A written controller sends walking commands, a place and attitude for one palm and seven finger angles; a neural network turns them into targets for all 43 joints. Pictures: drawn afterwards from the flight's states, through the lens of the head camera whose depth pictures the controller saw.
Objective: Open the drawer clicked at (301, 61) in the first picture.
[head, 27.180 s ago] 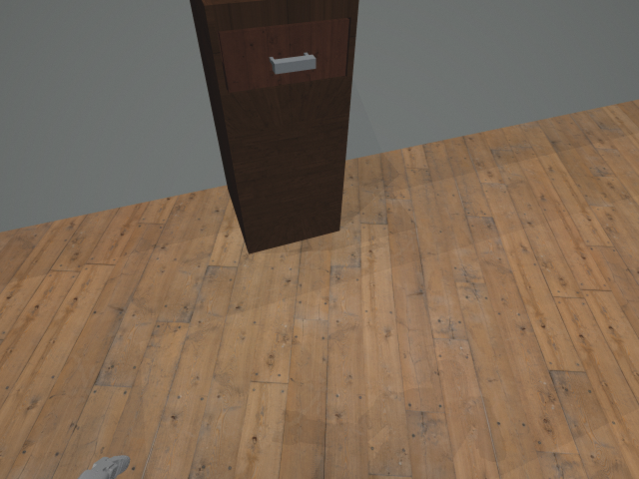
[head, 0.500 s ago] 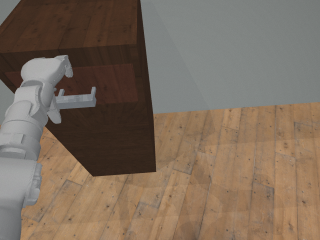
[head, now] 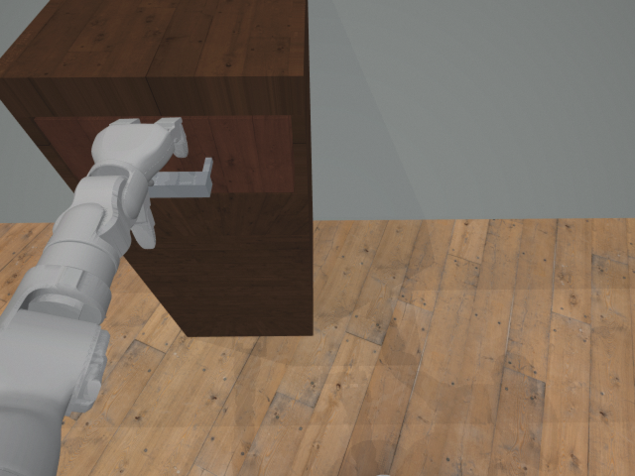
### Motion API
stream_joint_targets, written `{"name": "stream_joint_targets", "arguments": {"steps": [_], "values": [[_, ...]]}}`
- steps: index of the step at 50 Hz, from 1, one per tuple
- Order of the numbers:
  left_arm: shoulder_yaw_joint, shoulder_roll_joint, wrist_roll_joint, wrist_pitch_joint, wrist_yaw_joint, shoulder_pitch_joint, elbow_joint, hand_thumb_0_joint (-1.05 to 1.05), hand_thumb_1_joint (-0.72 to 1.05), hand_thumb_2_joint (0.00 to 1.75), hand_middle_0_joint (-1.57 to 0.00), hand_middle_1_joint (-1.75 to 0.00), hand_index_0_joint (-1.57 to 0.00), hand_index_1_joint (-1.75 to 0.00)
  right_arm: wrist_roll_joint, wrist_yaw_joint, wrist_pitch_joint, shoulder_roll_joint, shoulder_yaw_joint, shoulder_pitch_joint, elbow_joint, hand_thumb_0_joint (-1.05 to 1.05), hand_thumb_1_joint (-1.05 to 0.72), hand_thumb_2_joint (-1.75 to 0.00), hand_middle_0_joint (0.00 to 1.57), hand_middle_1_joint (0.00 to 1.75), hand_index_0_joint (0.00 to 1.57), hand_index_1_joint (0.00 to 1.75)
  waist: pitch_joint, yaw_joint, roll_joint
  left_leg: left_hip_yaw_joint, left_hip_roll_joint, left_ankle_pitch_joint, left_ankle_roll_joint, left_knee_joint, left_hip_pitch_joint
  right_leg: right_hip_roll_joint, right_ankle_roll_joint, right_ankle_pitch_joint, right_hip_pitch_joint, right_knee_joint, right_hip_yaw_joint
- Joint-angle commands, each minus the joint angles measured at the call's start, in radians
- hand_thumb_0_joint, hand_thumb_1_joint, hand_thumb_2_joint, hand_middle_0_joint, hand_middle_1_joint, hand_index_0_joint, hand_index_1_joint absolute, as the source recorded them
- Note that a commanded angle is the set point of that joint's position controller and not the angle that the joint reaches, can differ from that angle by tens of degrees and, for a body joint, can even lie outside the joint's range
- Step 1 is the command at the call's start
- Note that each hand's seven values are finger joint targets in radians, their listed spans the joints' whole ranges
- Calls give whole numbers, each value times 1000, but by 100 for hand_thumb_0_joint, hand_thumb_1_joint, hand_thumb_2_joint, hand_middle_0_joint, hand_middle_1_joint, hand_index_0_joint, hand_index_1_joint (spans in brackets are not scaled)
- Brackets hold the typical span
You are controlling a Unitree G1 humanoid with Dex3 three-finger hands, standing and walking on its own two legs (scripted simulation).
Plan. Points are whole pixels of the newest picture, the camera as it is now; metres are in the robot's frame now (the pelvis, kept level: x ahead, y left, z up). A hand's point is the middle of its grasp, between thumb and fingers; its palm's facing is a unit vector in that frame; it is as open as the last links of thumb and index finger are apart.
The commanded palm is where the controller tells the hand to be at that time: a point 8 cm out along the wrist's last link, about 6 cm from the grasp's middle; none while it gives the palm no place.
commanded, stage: lower the fingers behind the handle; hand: left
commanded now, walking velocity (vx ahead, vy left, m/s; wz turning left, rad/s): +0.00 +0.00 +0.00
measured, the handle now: (173, 174) +0.54 +0.22 +0.03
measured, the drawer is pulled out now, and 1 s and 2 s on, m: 0.00 0.00 0.00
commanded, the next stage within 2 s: close the thumb around the handle in 1.48 s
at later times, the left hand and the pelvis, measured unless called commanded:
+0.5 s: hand (143, 201) +0.47 +0.24 +0.06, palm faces -0.12 +0.00 -0.99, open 14.0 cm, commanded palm +0.45 +0.24 +0.10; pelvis +0.00 -0.01 +0.00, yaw +1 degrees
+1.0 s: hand (162, 205) +0.48 +0.23 +0.03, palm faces -0.05 +0.01 -1.00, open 13.9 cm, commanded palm +0.45 +0.24 +0.07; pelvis +0.00 -0.01 -0.01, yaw -2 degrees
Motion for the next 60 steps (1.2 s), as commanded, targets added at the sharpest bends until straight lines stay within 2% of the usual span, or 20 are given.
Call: {"name": "stream_joint_targets", "arguments": {"steps": [1, 4, 6, 9, 11, 14, 16, 19, 21, 23, 28, 31, 33, 35, 38, 41, 44, 46, 55, 60], "values": [[271, 402, -16, -169, 1, -306, -292, 0, -50, 30, -30, -120, -30, -120, -10, -45, -3, -147, -38, 63, -124, 0, -90, -90, 20, 30, 20, 30, -372, 46, -45, -30, 17, 460, -21, -59, 57, 17, -34, 292, 358, 0, 50], [369, 451, 10, -213, 119, -231, -312, 0, -50, 30, -30, -120, -30, -120, -16, -32, -13, -114, -32, 49, -142, 0, -90, -90, 20, 30, 20, 30, -318, 90, 14, -27, 23, 508, -38, -51, -16, 22, -40, 300, 330, 37, 45], [429, 498, 39, -197, 214, -221, -340, 0, -50, 30, -30, -120, -30, -120, -26, -17, -18, -110, -33, 32, -147, 0, -90, -90, 20, 30, 20, 30, -361, 121, 29, -19, 22, 529, -49, -40, -46, 26, -41, 308, 345, 61, 51], [377, 420, 78, -121, 323, -214, -335, 0, -50, 30, -30, -120, -30, -120, -36, 8, -37, -110, -50, 54, -131, 0, -90, -90, 20, 30, 20, 30, -458, 92, 63, -3, 28, 587, -60, -15, 0, 25, -35, 353, 322, 78, 46], [329, 372, 80, -62, 333, -208, -280, 0, -50, 30, -30, -120, -30, -120, -32, 16, -36, -123, -62, 77, -108, 0, -90, -90, 20, 30, 20, 30, -520, 56, 28, 1, 34, 624, -58, -1, 36, 30, -27, 376, 322, 72, 46], [172, 243, 60, -6, 276, -311, -264, 0, -50, 30, -30, -120, -30, -120, -12, 12, -43, -142, -79, 118, -76, 0, -90, -90, 20, 30, 20, 30, -519, -23, -6, -6, 46, 574, -46, -5, 121, 32, -12, 336, 264, 26, 41], [79, 160, 30, -11, 207, -387, -264, 0, -50, 30, -30, -120, -30, -120, -6, -4, -41, -147, -84, 132, -60, 0, -90, -90, 20, 30, 20, 30, -484, -81, -73, -16, 43, 512, -29, -9, 151, 31, -6, 311, 246, -12, 43], [38, 144, 4, -76, 117, -429, -282, 0, -50, 30, -30, -120, -30, -120, -10, -38, -46, -145, -76, 126, -48, 0, -90, -90, 20, 30, 20, 30, -394, -93, -57, -27, 25, 399, -12, -23, 152, 25, -7, 243, 209, -38, 44], [56, 176, -1, -124, 90, -434, -266, 0, -50, 30, -30, -120, -30, -120, -14, -52, -47, -144, -67, 123, -36, 0, -90, -90, 20, 30, 20, 30, -337, -89, -33, -28, 20, 361, -12, -25, 123, 19, -16, 218, 189, -37, 47], [72, 181, 16, -151, 77, -354, -200, 0, -50, 30, -30, -120, -30, -120, -12, -48, -43, -137, -57, 124, -34, 0, -90, -90, 20, 30, 20, 30, -256, -62, 5, -35, 16, 344, -22, -18, 75, 21, -28, 183, 137, -21, 40], [248, 337, 37, -192, 158, -235, -162, 0, -50, 30, -30, -120, -30, -120, -22, -28, -31, -128, -48, 116, -85, 0, -90, -90, 20, 30, 20, 30, -336, 25, 39, -20, 11, 432, -36, 20, -39, 27, -41, 262, 201, 65, 42], [281, 348, 57, -167, 219, -197, -165, 0, -50, 30, -30, -120, -30, -120, -27, -13, -31, -130, -56, 114, -103, 0, -90, -90, 20, 30, 20, 30, -408, 44, 11, -11, 18, 510, -39, 44, -64, 31, -36, 321, 227, 97, 44], [256, 323, 76, -141, 259, -211, -183, 0, -50, 30, -30, -120, -30, -120, -28, -2, -32, -132, -61, 118, -111, 0, -90, -90, 20, 30, 20, 30, -439, 33, 25, -8, 22, 521, -40, 53, -50, 34, -30, 327, 215, 102, 44], [270, 345, 97, -120, 289, -234, -212, 0, -50, 30, -30, -120, -30, -120, -31, 3, -34, -137, -68, 127, -104, 0, -90, -90, 20, 30, 20, 30, -504, 32, 45, -8, 29, 571, -43, 65, -18, 36, -28, 343, 212, 112, 47], [232, 302, 90, -84, 298, -260, -197, 0, -50, 30, -30, -120, -30, -120, -28, 6, -34, -141, -73, 143, -87, 0, -90, -90, 20, 30, 20, 30, -505, 1, 30, -13, 36, 568, -41, 67, 8, 38, -22, 330, 194, 99, 43], [264, 340, 71, -64, 285, -245, -168, 0, -50, 30, -30, -120, -30, -120, -29, -1, -28, -148, -70, 146, -73, 0, -90, -90, 20, 30, 20, 30, -512, 2, -14, -7, 33, 549, -30, 58, -13, 35, -19, 355, 240, 89, 50], [222, 309, 69, -45, 258, -214, -86, 0, -50, 30, -30, -120, -30, -120, -19, -6, -24, -147, -57, 139, -66, 0, -90, -90, 20, 30, 20, 30, -398, -8, -39, -2, 28, 420, -26, 32, -71, 34, -18, 284, 213, 68, 42], [240, 336, 68, -54, 249, -218, -74, 0, -50, 30, -30, -120, -30, -120, -18, -13, -22, -150, -54, 135, -65, 0, -90, -90, 20, 30, 20, 30, -383, -6, -63, 1, 26, 368, -20, 23, -96, 32, -21, 266, 228, 59, 51], [223, 301, 69, -123, 236, -148, -69, 0, -50, 30, -30, -120, -30, -120, -17, -20, -35, -143, -54, 145, -84, 0, -90, -90, 20, 30, 20, 30, -357, 5, -35, 4, 22, 316, -21, 38, -130, 33, -25, 225, 183, 80, 54], [228, 314, 82, -123, 267, -187, -102, 0, -50, 30, -30, -120, -30, -120, -22, -15, -41, -148, -62, 156, -76, 0, -90, -90, 20, 30, 20, 30, -415, -2, 1, -1, 26, 376, -28, 62, -99, 35, -26, 250, 157, 102, 51]]}}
